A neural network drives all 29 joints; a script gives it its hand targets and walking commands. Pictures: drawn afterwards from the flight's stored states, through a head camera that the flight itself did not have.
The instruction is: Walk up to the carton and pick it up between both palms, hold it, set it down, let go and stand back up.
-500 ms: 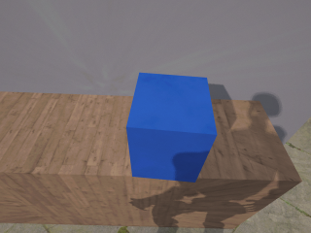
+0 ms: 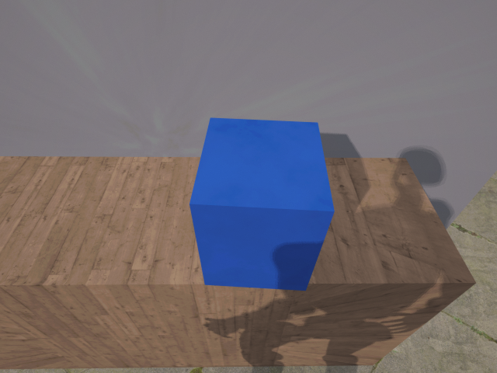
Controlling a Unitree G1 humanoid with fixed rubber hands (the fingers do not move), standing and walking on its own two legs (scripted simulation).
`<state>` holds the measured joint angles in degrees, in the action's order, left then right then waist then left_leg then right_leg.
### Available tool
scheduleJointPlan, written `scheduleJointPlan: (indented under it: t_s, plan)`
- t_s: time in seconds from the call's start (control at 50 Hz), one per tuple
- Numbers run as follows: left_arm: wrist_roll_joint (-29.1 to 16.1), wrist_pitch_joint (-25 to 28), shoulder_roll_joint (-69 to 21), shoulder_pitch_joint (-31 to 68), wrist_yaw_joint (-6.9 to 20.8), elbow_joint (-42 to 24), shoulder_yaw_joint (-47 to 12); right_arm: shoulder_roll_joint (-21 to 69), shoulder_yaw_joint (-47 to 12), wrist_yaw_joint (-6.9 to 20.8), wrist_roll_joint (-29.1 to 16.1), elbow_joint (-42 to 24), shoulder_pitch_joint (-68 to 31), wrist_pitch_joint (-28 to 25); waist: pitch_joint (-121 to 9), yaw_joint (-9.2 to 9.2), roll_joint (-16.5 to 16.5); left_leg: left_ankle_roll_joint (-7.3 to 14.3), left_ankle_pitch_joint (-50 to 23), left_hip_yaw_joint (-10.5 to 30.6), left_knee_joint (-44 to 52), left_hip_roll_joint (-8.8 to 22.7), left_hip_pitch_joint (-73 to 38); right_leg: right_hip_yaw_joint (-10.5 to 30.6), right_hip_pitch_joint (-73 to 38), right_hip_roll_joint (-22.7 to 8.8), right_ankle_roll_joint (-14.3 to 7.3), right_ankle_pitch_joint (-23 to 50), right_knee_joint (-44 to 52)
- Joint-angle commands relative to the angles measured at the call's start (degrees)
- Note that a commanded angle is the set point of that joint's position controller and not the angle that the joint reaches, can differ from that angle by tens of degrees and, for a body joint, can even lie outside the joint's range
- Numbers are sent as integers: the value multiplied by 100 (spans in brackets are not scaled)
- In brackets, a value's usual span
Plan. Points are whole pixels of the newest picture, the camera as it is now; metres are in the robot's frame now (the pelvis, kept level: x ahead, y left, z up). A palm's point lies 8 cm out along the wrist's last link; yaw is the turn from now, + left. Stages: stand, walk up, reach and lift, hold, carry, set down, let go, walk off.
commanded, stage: walk up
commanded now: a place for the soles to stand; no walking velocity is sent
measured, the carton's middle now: (259, 206) +0.42 -0.02 +0.03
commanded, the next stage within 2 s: reach and lift in 1.24 s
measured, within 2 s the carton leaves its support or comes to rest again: neither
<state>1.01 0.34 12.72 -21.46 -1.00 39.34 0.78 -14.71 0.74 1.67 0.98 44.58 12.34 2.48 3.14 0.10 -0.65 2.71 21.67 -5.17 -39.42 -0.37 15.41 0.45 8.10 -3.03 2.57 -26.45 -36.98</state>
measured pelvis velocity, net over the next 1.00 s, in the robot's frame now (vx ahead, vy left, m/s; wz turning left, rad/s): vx -0.03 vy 0.02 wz -0.11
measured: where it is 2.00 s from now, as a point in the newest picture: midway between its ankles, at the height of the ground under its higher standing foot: outside the picture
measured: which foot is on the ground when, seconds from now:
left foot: down 0.00-1.00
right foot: down 0.00-1.00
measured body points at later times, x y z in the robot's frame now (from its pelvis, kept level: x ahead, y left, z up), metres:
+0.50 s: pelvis -0.01 +0.02 +0.01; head +0.00 +0.01 +0.46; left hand +0.07 +0.27 -0.11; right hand +0.06 -0.24 -0.12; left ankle +0.00 +0.09 -0.72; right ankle -0.05 -0.13 -0.72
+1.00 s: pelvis -0.03 +0.02 +0.01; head -0.02 +0.02 +0.46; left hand +0.05 +0.27 -0.12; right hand +0.02 -0.24 -0.12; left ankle +0.00 +0.09 -0.72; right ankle -0.05 -0.13 -0.72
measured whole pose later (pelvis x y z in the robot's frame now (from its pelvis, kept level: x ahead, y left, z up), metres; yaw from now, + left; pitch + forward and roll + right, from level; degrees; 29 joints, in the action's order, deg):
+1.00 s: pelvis -0.03 +0.02 +0.01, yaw -6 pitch -3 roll +0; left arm 1.1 0.1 12.9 -20.7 -1.2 45.5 0.6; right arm -15.2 -0.1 0.7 0.0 48.1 15.3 2.3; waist 3.0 0.5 -0.3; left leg 4.5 16.3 -11.3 -31.2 -0.1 12.7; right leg 6.0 11.5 -1.6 3.2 -18.5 -32.4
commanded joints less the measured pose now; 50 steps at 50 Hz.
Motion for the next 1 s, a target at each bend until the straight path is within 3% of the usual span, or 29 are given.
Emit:
scheduleJointPlan:
  t_s: [0.0, 0.02, 0.06, 0.08, 0.12, 0.14, 0.16, 0.18, 0.2, 0.22, 0.24, 0.26, 0.28, 0.3, 0.32, 0.36, 0.38, 0.4, 0.44, 0.5, 0.54, 0.6, 0.66, 0.74, 0.78, 0.84, 0.86, 0.92, 0.98]
  plan:
    - [26, 100, 1481, -260, -43, -475, 485, -592, 219, -21, 38, -678, -259, -160, 171, -77, 870, -96, -1427, 331, 381, 239, -54, 1274, 563, -1045, -1112, 2720, 1297]
    - [9, 106, 1380, -213, -25, -463, 441, -672, 237, -26, 63, -667, -222, -193, 251, -35, 672, -74, -1660, 389, 575, 286, -208, 1106, 612, -896, -985, 2885, 1150]
    - [-4, 114, 1154, -136, -19, -552, 346, -820, 301, -23, 9, -511, 257, -291, -365, 144, 347, 144, -2845, 735, 950, 552, -1100, 436, 784, -410, -601, 3032, 399]
    - [-19, 112, 979, -187, -29, -608, 273, -970, 361, -30, -21, -432, 395, -290, -547, 188, -6, 366, -3089, 981, 1003, 753, -1459, 203, 1063, -111, -389, 2521, -13]
    - [25, 7, 697, -45, -82, -632, 244, -1098, 373, -72, -100, -382, 472, -247, -381, 286, -677, 1002, -2618, 1742, 1738, 1525, -1004, -234, 1054, 260, -166, 514, -832]
    - [19, -23, 692, -71, -103, -649, 255, -1069, 354, -95, -75, -452, 341, -209, -297, 242, -717, 1190, -2463, 1891, 1858, 1734, -874, -114, 1171, 304, -153, -425, -811]
    - [21, -22, 652, -156, -115, -619, 253, -1035, 323, -121, -34, -464, 224, -177, -201, 170, -764, 1205, -2290, 1877, 1895, 1740, -637, 42, 1137, 216, -210, -698, -653]
    - [24, -5, 695, -234, -119, -586, 263, -1050, 276, -136, -40, -490, 30, -147, -25, 44, -550, 1108, -2139, 1765, 1912, 1739, -378, 57, 1022, 150, -234, -541, -327]
    - [31, 54, 692, -431, -112, -514, 276, -1052, 246, -135, -58, -563, -208, -128, 44, -147, -482, 909, -1974, 1484, 1817, 1625, -11, 97, 650, 73, -277, 91, 360]
    - [13, 134, 760, -702, -90, -374, 296, -989, 184, -112, -85, -558, -486, -116, 63, -348, -302, 552, -1827, 1056, 1485, 1268, 331, 206, 125, -11, -364, 1044, 1129]
    - [67, 196, 1007, -753, -76, -313, 363, -753, 113, -72, -102, -652, -526, -127, 168, -337, 203, 171, -1658, 535, 887, 809, 717, 821, -75, -348, -540, 1732, 1489]
    - [58, 220, 1443, -702, -76, -255, 453, -542, 71, -52, -48, -745, -400, -136, -14, -205, 662, -158, -1081, 179, 242, 306, 551, 1910, 130, -991, -927, 1887, 1820]
    - [29, 185, 1666, -464, -82, -252, 504, -539, 115, -78, 19, -674, -232, -111, 141, -121, 570, -209, -332, 236, 114, 229, 174, 2141, 688, -1307, -1310, 1850, 1827]
    - [21, 161, 1654, -132, -57, -258, 484, -536, 136, -85, 30, -589, -55, -98, 266, 43, 775, -184, -159, 401, 259, 277, -118, 2137, 1019, -1332, -1375, 1790, 1776]
    - [17, 145, 1464, 69, -30, -309, 406, -573, 143, -72, 21, -523, 81, -129, 269, 158, 692, -134, -476, 518, 738, 373, -254, 1845, 1020, -1106, -1237, 1949, 1599]
    - [6, 163, 1207, 81, 17, -506, 322, -847, 229, -57, 4, -411, 330, -289, -123, 133, 631, 2, -1932, 719, 1223, 624, -893, 849, 880, -427, -702, 2530, 969]
    - [-20, 165, 1056, -77, 9, -450, 276, -1010, 281, -55, -54, -340, 396, -328, -373, 45, 394, 96, -2467, 871, 1203, 724, -1035, 549, 756, -139, -541, 2512, 703]
    - [-10, 150, 964, -200, -3, -444, 238, -1085, 324, -60, -71, -309, 465, -331, -476, 63, 175, 231, -2423, 959, 1289, 830, -1042, 425, 709, -37, -448, 2162, 437]
    - [-59, 88, 905, -96, -29, -390, 196, -950, 224, -100, -151, -367, 238, -275, -277, -8, 161, 307, -2637, 945, 1515, 998, -501, 392, 376, -11, -335, 2123, 448]
    - [-40, 52, 938, -117, -80, -296, 228, -953, 180, -143, -141, -426, 19, -185, -75, -49, 15, 161, -2482, 798, 1579, 957, -369, 483, 443, -89, -350, 2204, 576]
    - [-16, 46, 981, -75, -93, -293, 231, -947, 168, -138, -143, -373, 106, -154, -19, -21, -104, 65, -2028, 715, 1671, 867, -234, 484, 398, -105, -341, 2007, 716]
    - [-14, 29, 994, -70, -100, -172, 236, -1026, 189, -150, -125, -348, 149, -137, -129, 3, 115, 126, -1399, 820, 1875, 1010, -410, 392, 515, -23, -299, 1666, 666]
    - [0, 42, 945, 0, -103, -133, 242, -955, 151, -146, -149, -313, 119, -132, 163, -12, -119, 107, -958, 816, 2070, 1049, -41, 444, 494, -17, -308, 1487, 753]
    - [1, 90, 1037, -4, -73, -66, 265, -983, 173, -133, -103, -273, 178, -141, 29, 42, 233, 56, -799, 659, 1986, 955, -320, 529, 668, -39, -361, 1641, 857]
    - [9, 102, 959, 43, -77, -13, 240, -984, 188, -145, -120, -235, 212, -148, -27, 81, -88, 41, -637, 647, 2013, 985, -350, 622, 675, -23, -369, 1569, 853]
    - [0, 91, 1008, 14, -83, 27, 259, -978, 188, -146, -126, -208, 214, -141, 41, 51, -57, 85, 10, 736, 2238, 993, -195, 579, 693, 35, -373, 1248, 863]
    - [-1, 105, 986, -52, -81, 60, 252, -1016, 193, -146, -111, -243, 133, -143, -16, -23, -54, 139, 57, 679, 2195, 1022, -283, 582, 755, 63, -369, 1305, 831]
    - [27, 126, 973, -52, -70, 79, 226, -927, 149, -132, -105, -176, 222, -161, -86, 51, 106, 171, -241, 588, 2016, 984, -327, 668, 708, -11, -375, 1554, 924]
    - [-6, 128, 1025, -50, -67, 126, 252, -996, 193, -162, -57, -114, 326, -155, 63, 83, 299, 47, -602, 585, 1988, 1031, -570, 750, 1026, 3, -402, 1614, 904]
